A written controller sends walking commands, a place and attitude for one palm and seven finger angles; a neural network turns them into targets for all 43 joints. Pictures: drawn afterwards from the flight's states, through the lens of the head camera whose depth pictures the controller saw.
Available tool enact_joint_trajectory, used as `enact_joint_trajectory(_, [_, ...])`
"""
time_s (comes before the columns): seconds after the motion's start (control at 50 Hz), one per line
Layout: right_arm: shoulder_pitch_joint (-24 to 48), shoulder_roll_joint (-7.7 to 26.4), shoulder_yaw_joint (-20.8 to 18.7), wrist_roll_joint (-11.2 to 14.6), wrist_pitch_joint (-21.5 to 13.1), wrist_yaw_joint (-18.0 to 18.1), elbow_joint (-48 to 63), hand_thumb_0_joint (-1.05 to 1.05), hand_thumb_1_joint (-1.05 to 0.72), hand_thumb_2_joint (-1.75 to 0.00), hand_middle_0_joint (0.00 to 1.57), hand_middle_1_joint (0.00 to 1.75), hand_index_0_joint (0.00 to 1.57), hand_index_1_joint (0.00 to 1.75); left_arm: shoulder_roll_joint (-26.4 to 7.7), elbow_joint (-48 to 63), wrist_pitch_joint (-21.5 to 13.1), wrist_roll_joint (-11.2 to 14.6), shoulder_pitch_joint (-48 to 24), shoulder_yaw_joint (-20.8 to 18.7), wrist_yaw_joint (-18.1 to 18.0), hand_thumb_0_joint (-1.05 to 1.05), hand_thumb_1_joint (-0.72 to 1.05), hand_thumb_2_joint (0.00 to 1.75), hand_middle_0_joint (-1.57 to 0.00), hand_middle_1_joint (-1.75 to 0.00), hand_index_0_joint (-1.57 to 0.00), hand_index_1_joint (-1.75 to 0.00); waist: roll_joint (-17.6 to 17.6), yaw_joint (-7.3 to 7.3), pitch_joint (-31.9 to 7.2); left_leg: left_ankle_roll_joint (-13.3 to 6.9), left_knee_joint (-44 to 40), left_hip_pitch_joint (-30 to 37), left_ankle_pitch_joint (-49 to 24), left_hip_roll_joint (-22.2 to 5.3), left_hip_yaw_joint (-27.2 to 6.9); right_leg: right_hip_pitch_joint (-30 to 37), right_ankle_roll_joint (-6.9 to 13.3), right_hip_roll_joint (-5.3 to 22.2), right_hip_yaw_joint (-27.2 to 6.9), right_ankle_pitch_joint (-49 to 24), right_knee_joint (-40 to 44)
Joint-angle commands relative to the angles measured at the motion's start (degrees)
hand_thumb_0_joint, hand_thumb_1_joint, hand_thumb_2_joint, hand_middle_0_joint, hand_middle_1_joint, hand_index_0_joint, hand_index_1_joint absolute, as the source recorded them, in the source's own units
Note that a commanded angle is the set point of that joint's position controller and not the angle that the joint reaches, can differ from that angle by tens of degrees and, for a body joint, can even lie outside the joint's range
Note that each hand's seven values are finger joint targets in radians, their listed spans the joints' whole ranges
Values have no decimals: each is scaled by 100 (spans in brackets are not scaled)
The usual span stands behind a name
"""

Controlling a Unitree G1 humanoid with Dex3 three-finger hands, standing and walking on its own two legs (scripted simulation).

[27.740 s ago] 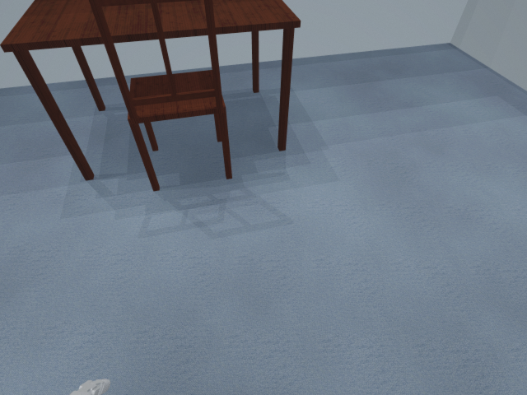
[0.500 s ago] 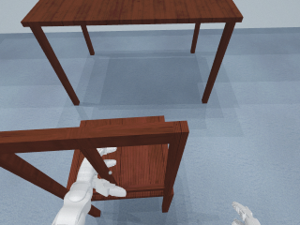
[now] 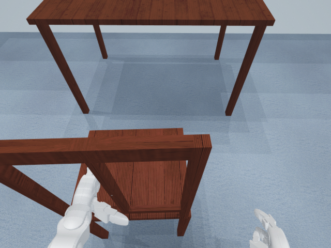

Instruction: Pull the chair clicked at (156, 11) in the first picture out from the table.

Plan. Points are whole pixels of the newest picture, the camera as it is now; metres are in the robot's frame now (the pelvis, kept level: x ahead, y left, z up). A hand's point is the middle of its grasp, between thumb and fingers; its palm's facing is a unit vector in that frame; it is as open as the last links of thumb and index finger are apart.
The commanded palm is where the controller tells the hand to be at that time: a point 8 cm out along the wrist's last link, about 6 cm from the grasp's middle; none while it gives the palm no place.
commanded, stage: draw the fingers out of the gap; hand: left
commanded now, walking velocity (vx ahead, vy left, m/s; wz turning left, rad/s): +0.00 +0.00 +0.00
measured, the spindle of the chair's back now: (113, 190) +0.27 +0.13 -0.02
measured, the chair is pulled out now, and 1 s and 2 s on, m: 0.67 0.67 0.67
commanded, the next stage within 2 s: draw the hand back to the body in 0.60 s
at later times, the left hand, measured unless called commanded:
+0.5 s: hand (105, 232) +0.17 +0.14 -0.04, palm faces -0.05 -0.99 -0.12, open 17.5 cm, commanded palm +0.15 +0.19 -0.01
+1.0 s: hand (84, 228) +0.17 +0.16 +0.04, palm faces +0.05 -1.00 -0.06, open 17.5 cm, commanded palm +0.12 +0.22 +0.05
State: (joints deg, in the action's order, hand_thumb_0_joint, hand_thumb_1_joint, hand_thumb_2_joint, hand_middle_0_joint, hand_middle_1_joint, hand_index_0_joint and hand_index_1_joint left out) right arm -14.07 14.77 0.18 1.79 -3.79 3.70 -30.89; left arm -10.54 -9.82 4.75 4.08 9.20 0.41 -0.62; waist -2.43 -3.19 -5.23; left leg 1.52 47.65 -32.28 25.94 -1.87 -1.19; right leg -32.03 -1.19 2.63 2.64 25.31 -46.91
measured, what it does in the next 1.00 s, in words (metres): stands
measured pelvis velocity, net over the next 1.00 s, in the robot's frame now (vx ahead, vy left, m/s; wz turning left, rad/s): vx -0.02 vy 0.01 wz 0.01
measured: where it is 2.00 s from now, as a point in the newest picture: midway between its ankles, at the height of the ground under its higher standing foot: outside the picture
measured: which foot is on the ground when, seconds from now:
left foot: down 0.00-1.00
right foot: down 0.00-1.00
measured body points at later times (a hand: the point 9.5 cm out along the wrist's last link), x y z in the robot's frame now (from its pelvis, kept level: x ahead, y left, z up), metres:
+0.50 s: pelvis -0.02 +0.01 -0.01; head +0.02 +0.00 +0.44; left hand +0.17 +0.19 -0.02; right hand +0.16 -0.24 -0.09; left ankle -0.03 +0.14 -0.70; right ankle -0.02 -0.13 -0.70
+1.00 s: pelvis -0.02 +0.01 -0.04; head +0.03 +0.01 +0.41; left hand +0.16 +0.22 +0.05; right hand +0.18 -0.22 -0.12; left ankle -0.03 +0.14 -0.70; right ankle -0.02 -0.13 -0.70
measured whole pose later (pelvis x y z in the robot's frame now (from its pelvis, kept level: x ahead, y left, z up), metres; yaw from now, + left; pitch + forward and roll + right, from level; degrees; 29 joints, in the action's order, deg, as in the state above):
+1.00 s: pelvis -0.02 +0.01 -0.04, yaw +1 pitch +14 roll -2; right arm -11.1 10.5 -1.0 2.5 -6.7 2.8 -30.4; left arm -10.4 18.8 -19.7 9.9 35.3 -1.6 4.7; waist -2.3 0.0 -8.5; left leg 1.3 63.4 -45.1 31.8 -1.9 -3.2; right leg -43.3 -1.5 2.7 3.9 30.4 -60.4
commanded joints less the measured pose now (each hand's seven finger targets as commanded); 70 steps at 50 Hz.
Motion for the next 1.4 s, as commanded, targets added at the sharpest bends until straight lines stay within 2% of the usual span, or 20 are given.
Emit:
enact_joint_trajectory(0.0, [248, 699, -262, 37, -310, 36, 900, 0, -90, -90, 20, 30, 20, 30, -328, 1198, -141, 35, 173, 75, 76, 0, -55, 20, 0, 0, 0, 0, 366, -10, -1207, -255, -348, 607, -2466, 47, 98, 735, 88, -9, 201, -2673, 438])
enact_joint_trajectory(0.14, [284, 720, -246, 13, -456, 164, 1021, 0, -90, -90, 20, 30, 20, 30, -753, 2197, -242, 36, 83, -127, -32, 0, -55, 20, 0, 0, 0, 0, 256, -6, -1149, -288, -291, 446, -1795, 118, 19, 508, 109, -12, 182, -1900, 419])
enact_joint_trajectory(0.22, [252, 632, -210, -5, -520, 187, 1019, 0, -90, -90, 20, 30, 20, 30, -641, 2408, -384, -34, 472, -55, -153, 0, -55, 20, 0, 0, 0, 0, 187, 2, -1188, -281, -232, 418, -1787, 136, -11, 378, 111, -36, 193, -1748, 309])
enact_joint_trajectory(0.32, [394, 663, -196, 34, -470, 179, 1076, 0, -90, -90, 20, 30, 20, 30, -561, 2020, -124, -33, 935, 59, 29, 0, -55, 20, 0, 0, 0, 0, 249, 3, -831, -278, -199, 90, -1174, 154, -24, 134, 90, -43, 173, -1137, 384])
enact_joint_trajectory(0.4, [472, 620, -183, 55, -514, 183, 1243, 0, -90, -90, 20, 30, 20, 30, -450, 2490, 11, 37, 1415, 211, 126, 0, -55, 20, 0, 0, 0, 0, 125, 57, -1004, -283, -190, 142, -1222, 153, -51, 205, 110, -29, 201, -1123, 353])
enact_joint_trajectory(0.48, [458, 560, -197, 38, -557, 219, 1280, 0, -90, -90, 20, 30, 20, 30, -481, 2875, -37, 31, 1659, 173, 18, 0, -55, 20, 0, 0, 0, 0, 386, 16, -941, -296, -120, 46, -1231, 156, -80, 141, 96, -50, 232, -1114, 316])
enact_joint_trajectory(0.58, [476, 484, -223, 33, -553, 200, 1353, 0, -90, -90, 20, 30, 20, 30, -428, 3230, -93, -162, 2240, 300, -130, 0, -55, 20, 0, 0, 0, 0, 12, 81, -839, -275, -71, -6, -1249, 156, -102, -57, 140, -62, 264, -989, 165])
enact_joint_trajectory(0.7, [503, 454, -240, 49, -501, 216, 1473, 0, -90, -90, 20, 30, 20, 30, -320, 3562, -16, -215, 2765, 492, -66, 0, -55, 20, 0, 0, 0, 0, 84, 60, -872, -289, 37, -76, -1271, 164, -112, -151, 134, -78, 284, -1026, 64])
enact_joint_trajectory(0.72, [427, 376, -220, 12, -652, 217, 1410, 0, -90, -90, 20, 30, 20, 30, 104, 4572, -870, 420, 2052, 394, -43, 0, -55, 20, 0, 0, 0, 0, 294, 18, -791, -234, 278, -197, -1424, 216, -156, -454, 132, -156, 421, -1173, -93])
enact_joint_trajectory(0.76, [411, 409, -274, 10, -767, 215, 1194, 0, -90, -90, 20, 30, 20, 30, -380, 4332, -1442, 377, 2381, 31, -52, 0, -55, 20, 0, 0, 0, 0, 99, 152, -1086, -230, 339, -123, -1472, 189, -144, -421, 174, -182, 343, -1122, -209])
enact_joint_trajectory(0.82, [406, 309, -329, 37, -800, 152, 1093, 0, -90, -90, 20, 30, 20, 30, -410, 4363, -2025, 500, 2721, -222, 39, 0, -55, 20, 0, 0, 0, 0, -84, 266, -1258, -179, 448, -148, -1696, 193, -118, -397, 178, -179, 330, -1287, -390])
enact_joint_trajectory(0.92, [664, 274, -462, 72, -647, -64, 943, 0, -90, -90, 20, 30, 20, 30, -322, 3576, -2935, 589, 3135, -328, 580, 0, -55, 20, 0, 0, 0, 0, 173, 295, -1074, -146, 728, -668, -1449, 122, -92, -613, 154, -173, 257, -1254, -638])
enact_joint_trajectory(1.0, [825, 360, -452, 188, -477, -5, 1269, 0, -90, -90, 20, 30, 20, 30, -588, 4134, -2386, 790, 3259, -510, 971, 0, -55, 20, 0, 0, 0, 0, -7, 301, -1298, -220, 443, -399, -1260, 135, -41, -52, 136, -121, 189, -1181, -363])
enact_joint_trajectory(1.06, [772, 305, -385, 212, -503, 130, 1294, 0, -90, -90, 20, 30, 20, 30, -1019, 5004, -2209, 988, 2889, -983, 874, 0, -55, 20, 0, 0, 0, 0, -122, 306, -1543, -263, 330, -100, -1492, 133, -96, 199, 132, -117, 194, -1365, -228])
enact_joint_trajectory(1.14, [680, 238, -356, 234, -615, 231, 1045, 0, -90, -90, 20, 30, 20, 30, -1039, 4949, -2296, 1186, 2785, -1326, 704, 0, -48, 24, -1, -2, -1, -2, 123, 273, -1142, -251, 199, 43, -1703, 93, -170, 229, 138, -179, 266, -1582, 6])
enact_joint_trajectory(1.2, [664, 282, -330, 260, -721, 218, 951, 0, -90, -90, 20, 30, 20, 30, -796, 4486, -2187, 1214, 2876, -1177, 846, 0, -37, 29, -2, -4, -2, -4, 116, 217, -856, -226, 34, 200, -1709, 83, -184, 230, 111, -173, 347, -1583, 141])
enact_joint_trajectory(1.22, [599, 234, -322, 123, -490, 349, 1053, 0, -90, -90, 20, 30, 20, 30, -1831, 4326, -1556, 207, 3287, -1504, 59, 0, -33, 31, -3, -5, -3, -5, -55, 750, -1031, -181, -262, 383, -1838, -114, -151, 763, 276, 23, 8, -1644, 422])
enact_joint_trajectory(1.26, [600, 197, -246, 119, -346, 361, 1158, 0, -90, -90, 20, 30, 20, 30, -1074, 4461, -1135, 85, 3315, -1087, -330, 0, -26, 34, -4, -6, -4, -6, 119, 486, -494, -161, -449, 440, -1642, -46, -133, 798, 240, 37, 105, -1637, 655])
enact_joint_trajectory(1.28, [673, 170, -240, 108, -255, 366, 1089, 0, -90, -90, 20, 30, 20, 30, -939, 4205, -1007, 45, 3390, -1033, -420, 0, -22, 36, -4, -7, -4, -7, 83, 485, -233, -168, -550, 509, -1605, -62, -102, 858, 248, 38, 123, -1623, 743])
enact_joint_trajectory(1.38, [788, 247, -130, 56, -260, 431, 1094, 0, -90, -90, 20, 30, 20, 30, -1570, 4910, -857, -66, 2753, -1414, -778, 0, -4, 44, -7, -10, -7, -10, 26, 501, -322, -203, -1023, 1172, -1672, -44, -120, 1396, 240, 36, 119, -1698, 1219])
